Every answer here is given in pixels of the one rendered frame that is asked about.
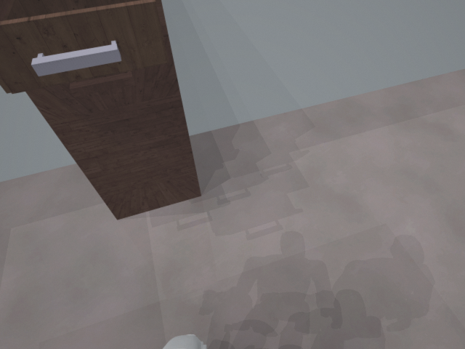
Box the drawer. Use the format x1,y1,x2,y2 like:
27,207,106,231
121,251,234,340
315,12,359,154
0,0,169,94

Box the handle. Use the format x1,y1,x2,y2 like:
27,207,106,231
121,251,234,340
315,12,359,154
31,41,121,76
70,72,135,97

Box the cabinet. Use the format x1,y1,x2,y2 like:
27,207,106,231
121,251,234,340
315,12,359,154
0,0,201,220

